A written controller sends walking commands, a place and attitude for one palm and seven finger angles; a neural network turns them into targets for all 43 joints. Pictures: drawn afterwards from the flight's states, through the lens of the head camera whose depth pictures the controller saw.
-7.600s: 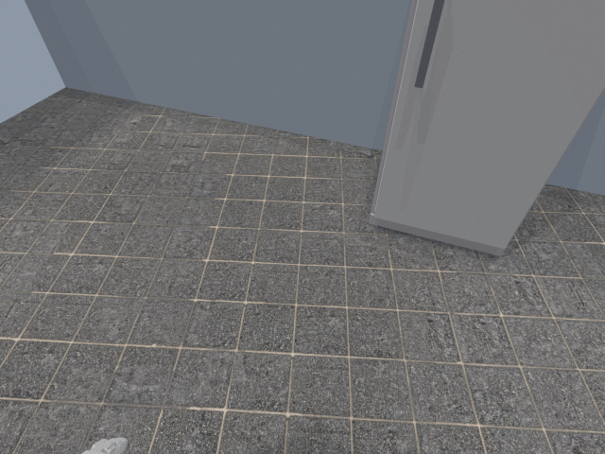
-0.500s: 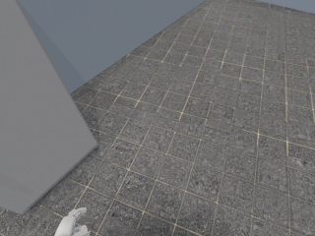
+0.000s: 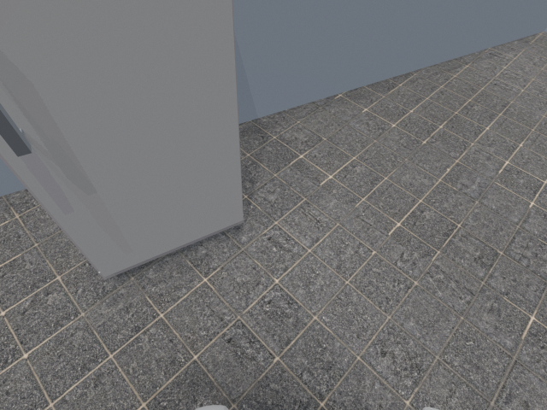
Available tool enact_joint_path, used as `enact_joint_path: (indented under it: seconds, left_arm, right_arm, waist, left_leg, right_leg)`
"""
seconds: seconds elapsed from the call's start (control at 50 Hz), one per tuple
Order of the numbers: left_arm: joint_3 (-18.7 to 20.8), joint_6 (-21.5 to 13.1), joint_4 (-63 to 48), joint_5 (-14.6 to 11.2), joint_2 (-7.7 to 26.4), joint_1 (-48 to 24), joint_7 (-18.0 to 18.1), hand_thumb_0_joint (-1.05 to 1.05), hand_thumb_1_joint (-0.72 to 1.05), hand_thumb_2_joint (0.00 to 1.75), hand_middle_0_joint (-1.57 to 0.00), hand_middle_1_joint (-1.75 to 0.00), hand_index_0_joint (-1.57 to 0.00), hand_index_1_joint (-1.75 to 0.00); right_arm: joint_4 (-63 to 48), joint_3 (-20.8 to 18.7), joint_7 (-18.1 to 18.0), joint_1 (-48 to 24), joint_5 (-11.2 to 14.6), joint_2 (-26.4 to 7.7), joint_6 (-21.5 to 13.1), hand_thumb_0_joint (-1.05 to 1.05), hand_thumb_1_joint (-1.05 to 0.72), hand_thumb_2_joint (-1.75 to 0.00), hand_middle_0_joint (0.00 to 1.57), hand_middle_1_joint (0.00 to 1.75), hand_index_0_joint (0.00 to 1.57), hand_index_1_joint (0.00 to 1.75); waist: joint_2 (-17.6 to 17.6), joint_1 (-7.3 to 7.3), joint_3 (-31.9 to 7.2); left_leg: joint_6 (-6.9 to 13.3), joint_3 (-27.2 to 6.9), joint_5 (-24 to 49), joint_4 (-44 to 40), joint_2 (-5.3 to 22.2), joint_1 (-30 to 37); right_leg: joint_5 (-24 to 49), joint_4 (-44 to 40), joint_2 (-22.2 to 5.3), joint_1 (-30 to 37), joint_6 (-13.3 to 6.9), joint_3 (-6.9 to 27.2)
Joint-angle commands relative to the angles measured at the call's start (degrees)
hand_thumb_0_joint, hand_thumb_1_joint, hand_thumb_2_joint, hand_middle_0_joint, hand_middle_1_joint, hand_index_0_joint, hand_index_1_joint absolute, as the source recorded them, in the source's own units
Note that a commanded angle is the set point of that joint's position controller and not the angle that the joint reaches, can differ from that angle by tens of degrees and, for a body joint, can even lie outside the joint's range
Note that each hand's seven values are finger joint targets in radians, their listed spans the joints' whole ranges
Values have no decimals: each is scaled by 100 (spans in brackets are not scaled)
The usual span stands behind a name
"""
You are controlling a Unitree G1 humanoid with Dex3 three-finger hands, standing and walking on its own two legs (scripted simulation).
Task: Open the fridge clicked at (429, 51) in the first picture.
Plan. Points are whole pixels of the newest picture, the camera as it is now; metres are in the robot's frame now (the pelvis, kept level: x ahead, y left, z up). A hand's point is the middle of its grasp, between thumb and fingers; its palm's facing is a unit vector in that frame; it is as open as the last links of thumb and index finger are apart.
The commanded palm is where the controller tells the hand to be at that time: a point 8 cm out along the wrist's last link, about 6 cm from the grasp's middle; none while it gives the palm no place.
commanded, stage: turn to face it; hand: left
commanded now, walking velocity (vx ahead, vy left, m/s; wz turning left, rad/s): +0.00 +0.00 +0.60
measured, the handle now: out of the picture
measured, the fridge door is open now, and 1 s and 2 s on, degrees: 0 0 0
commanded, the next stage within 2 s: take the last steps up to it in 0.86 s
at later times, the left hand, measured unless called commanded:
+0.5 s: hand out of the picture +0.07 +0.25 -0.14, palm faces +0.26 -0.93 -0.25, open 7.4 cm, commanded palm none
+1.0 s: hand out of the picture -0.07 +0.15 -0.13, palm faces +0.52 -0.81 -0.27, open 7.4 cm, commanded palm none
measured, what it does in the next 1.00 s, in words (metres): steps on the spot, turning left: right foot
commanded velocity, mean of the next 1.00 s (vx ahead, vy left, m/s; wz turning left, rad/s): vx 0.02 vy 0.00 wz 0.44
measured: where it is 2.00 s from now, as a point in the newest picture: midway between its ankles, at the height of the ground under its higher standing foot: (225, 405)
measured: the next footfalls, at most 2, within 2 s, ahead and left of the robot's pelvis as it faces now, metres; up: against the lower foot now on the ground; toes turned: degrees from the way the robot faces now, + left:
right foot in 0.66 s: +0.06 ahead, -0.12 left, +0.00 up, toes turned +22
left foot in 1.16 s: -0.08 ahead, +0.09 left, +0.00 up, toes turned +37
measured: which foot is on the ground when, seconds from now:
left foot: down 0.00-0.66, up 0.68-1.00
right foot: down 0.00-0.00, up 0.02-0.64, down 0.66-1.00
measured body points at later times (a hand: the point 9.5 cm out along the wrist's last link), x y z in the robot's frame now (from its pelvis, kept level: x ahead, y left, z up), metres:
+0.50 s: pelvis -0.01 +0.02 +0.02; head +0.02 +0.04 +0.47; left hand +0.06 +0.30 -0.12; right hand +0.09 -0.22 -0.12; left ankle +0.01 +0.10 -0.72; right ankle +0.02 -0.15 -0.66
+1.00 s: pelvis -0.02 -0.04 +0.02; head +0.01 -0.06 +0.47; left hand -0.10 +0.19 -0.11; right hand +0.16 -0.25 -0.14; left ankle -0.12 +0.10 -0.65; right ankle +0.02 -0.14 -0.72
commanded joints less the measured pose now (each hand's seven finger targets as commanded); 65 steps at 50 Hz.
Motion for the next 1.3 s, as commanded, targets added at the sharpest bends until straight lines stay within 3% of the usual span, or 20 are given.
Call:
enact_joint_path:
  seconds: [0.0, 0.02, 0.08, 0.14, 0.42, 0.58, 0.62, 0.64, 0.66, 0.68, 0.72, 0.76, 0.94, 1.02, 1.1, 1.12, 1.14, 1.16, 1.22, 1.28]
  left_arm:
    - [146, -81, -815, -73, 494, -496, 38, 0, 90, 90, -20, -30, -20, -30]
    - [179, -23, -834, -39, 664, -645, 60, 0, 90, 90, -20, -30, -20, -30]
    - [251, 7, -539, -26, 681, -735, 16, 0, 90, 90, -20, -30, -20, -30]
    - [279, 11, -351, -15, 661, -362, -12, 0, 90, 90, -20, -30, -20, -30]
    - [232, -28, -757, -63, 595, -1288, 89, 0, 90, 90, -20, -30, -20, -30]
    - [177, -89, -677, -135, 535, -679, 152, 0, 90, 90, -20, -30, -20, -30]
    - [250, -170, -575, -107, 797, -294, 192, 0, 90, 90, -20, -30, -20, -30]
    - [338, -215, -628, -16, 1278, -294, 227, 0, 90, 90, -20, -30, -20, -30]
    - [306, -175, -740, -18, 1340, -490, 223, 0, 90, 90, -20, -30, -20, -30]
    - [263, -146, -845, -31, 1179, -820, 230, 0, 90, 90, -20, -30, -20, -30]
    - [200, -216, -804, -70, 773, -1145, 190, 0, 90, 90, -20, -30, -20, -30]
    - [126, -266, -705, -69, 615, -983, 144, 0, 90, 90, -20, -30, -20, -30]
    - [183, -290, -177, 42, 847, 191, 127, 0, 90, 90, -20, -30, -20, -30]
    - [218, -337, 128, 72, 914, 615, 83, 0, 90, 90, -20, -30, -20, -30]
    - [180, -318, 263, 10, 804, 261, 33, 0, 90, 90, -20, -30, -20, -30]
    - [125, -281, 189, -43, 539, 189, 4, 0, 90, 90, -20, -30, -20, -30]
    - [23, -272, 36, -37, 112, 119, -41, 0, 90, 90, -20, -30, -20, -30]
    - [-13, -284, -70, 21, 235, -261, -15, 0, 90, 90, -20, -30, -20, -30]
    - [37, -276, 234, 50, 275, -345, -109, 0, 90, 90, -20, -30, -20, -30]
    - [20, -287, 500, 10, 183, 19, -175, 0, 90, 90, -20, -30, -20, -30]
  right_arm:
    - [-204, -372, -150, 1285, 18, -1711, -252, 0, -90, -90, 20, 30, 20, 30]
    - [-116, -339, -176, 1308, 10, -1635, -225, 0, -90, -90, 20, 30, 20, 30]
    - [-370, -182, -280, 349, -17, -1103, -266, 0, -90, -90, 20, 30, 20, 30]
    - [-439, -140, -279, 229, 11, -994, -321, 0, -90, -90, 20, 30, 20, 30]
    - [-270, -266, -292, 955, -57, -941, -262, 0, -90, -90, 20, 30, 20, 30]
    - [-316, -277, -267, 695, -53, -879, -168, 0, -90, -90, 20, 30, 20, 30]
    - [-326, -248, -223, 685, 19, -615, -152, 0, -90, -90, 20, 30, 20, 30]
    - [-414, -204, -217, 823, 64, -255, -159, 0, -90, -90, 20, 30, 20, 30]
    - [-466, -264, -247, 755, -25, -522, -148, 0, -90, -90, 20, 30, 20, 30]
    - [-449, -298, -218, 775, -56, -568, -105, 0, -90, -90, 20, 30, 20, 30]
    - [-135, -282, -163, 936, -82, -466, 9, 0, -90, -90, 20, 30, 20, 30]
    - [-78, -245, -131, 973, -63, -408, 16, 0, -90, -90, 20, 30, 20, 30]
    - [-115, -74, -165, 55, -6, -255, -21, 0, -90, -90, 20, 30, 20, 30]
    - [-157, 51, -129, -192, 2, -146, -172, 0, -90, -90, 20, 30, 20, 30]
    - [141, 80, -147, 624, -1, -180, -370, 0, -90, -90, 20, 30, 20, 30]
    - [276, -5, -198, 1073, -19, -576, -437, 0, -90, -90, 20, 30, 20, 30]
    - [396, -149, -237, 1525, -62, -1152, -447, 0, -90, -90, 20, 30, 20, 30]
    - [456, -139, -269, 1726, -55, -1189, -404, 0, -90, -90, 20, 30, 20, 30]
    - [419, 75, -362, 1160, -45, -535, -496, 0, -90, -90, 20, 30, 20, 30]
    - [464, 139, -385, 1184, 9, -349, -641, 0, -90, -90, 20, 30, 20, 30]
  waist:
    - [2088, -714, -1336]
    - [1357, -662, -1309]
    - [1111, -329, -610]
    - [924, -133, -671]
    - [903, -443, -828]
    - [982, -154, -991]
    - [304, 16, -1077]
    - [-1273, 18, -1028]
    - [-1156, -17, -844]
    - [-464, -175, -556]
    - [-671, -396, -191]
    - [-759, -384, -45]
    - [-929, 99, -274]
    - [-1130, 305, -561]
    - [-710, -183, -571]
    - [388, -392, -741]
    - [2050, -584, -696]
    - [1653, -701, -350]
    - [1210, -407, 422]
    - [906, -184, 380]
  left_leg:
    - [1425, -3021, 4755, -1637, 2239, 2151]
    - [1639, -2603, 4268, -1521, 2319, 1900]
    - [1128, -2067, 2883, -1809, 1370, 959]
    - [847, -1709, 2790, -1931, 940, 960]
    - [1346, -3210, 2262, -1880, 970, 1257]
    - [1085, -3482, 2254, -1575, 508, 293]
    - [601, -2938, 886, -964, 53, -782]
    - [147, -1775, -657, 356, -711, -1857]
    - [58, -1349, -1379, 1598, -812, -1718]
    - [85, -1424, -1149, 2313, -622, -1429]
    - [23, -1265, -533, 2958, -398, -1432]
    - [-57, -1076, -104, 3239, -337, -1459]
    - [-169, -658, -672, 1698, -162, -1070]
    - [-30, -330, -812, 522, -201, -640]
    - [193, -103, 87, -1496, -258, 1341]
    - [433, -1019, -170, -1984, 452, 2297]
    - [926, -2798, -301, -2420, 1829, 2794]
    - [1295, -2985, -163, -2599, 2124, 2387]
    - [1166, -2145, 145, -2778, 1551, 1427]
    - [1068, -1366, 1686, -2750, 1184, 1439]
  right_leg:
    - [-1942, 2552, 324, -2245, 349, 1071]
    - [-1736, 2991, 220, -2185, 237, 1546]
    - [-422, 3296, 222, -2217, 289, 1836]
    - [250, 3227, 350, -2041, 370, 1860]
    - [-264, 1713, 733, -1875, 400, 2164]
    - [231, -409, 1177, -61, 130, 2071]
    - [802, -1862, 566, 1335, -48, 2502]
    - [374, -2384, -972, 1808, -609, 4156]
    - [808, -2426, -1715, 767, -1105, 4459]
    - [814, -2409, -1562, 51, -1242, 3919]
    - [1025, -2280, -732, -234, -899, 3129]
    - [1608, -2120, -415, -209, -761, 2457]
    - [3026, -1741, -652, 589, -1006, 2266]
    - [2458, -1795, -773, 1018, -996, 2407]
    - [310, -1386, -435, -341, -607, 1988]
    - [-301, -370, 21, -1260, -312, 1526]
    - [-1231, 1132, 702, -2530, -2, 933]
    - [-1305, 1815, 633, -2804, -98, 1412]
    - [-188, 2561, 390, -2679, -132, 1745]
    - [497, 2742, 433, -2475, -29, 1645]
